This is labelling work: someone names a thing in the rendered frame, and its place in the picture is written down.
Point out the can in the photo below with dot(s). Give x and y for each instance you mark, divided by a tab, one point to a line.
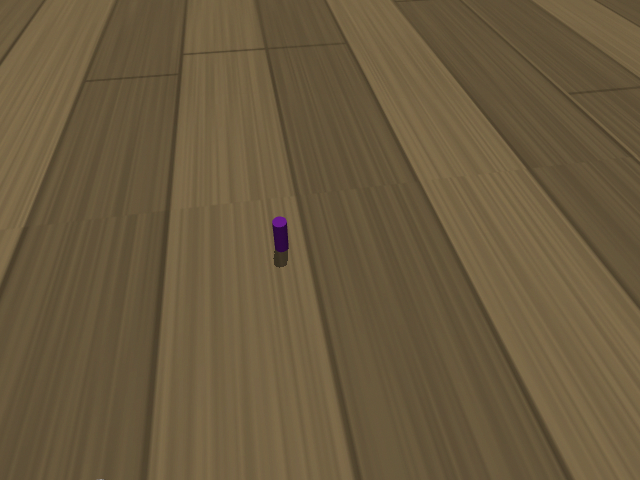
280	234

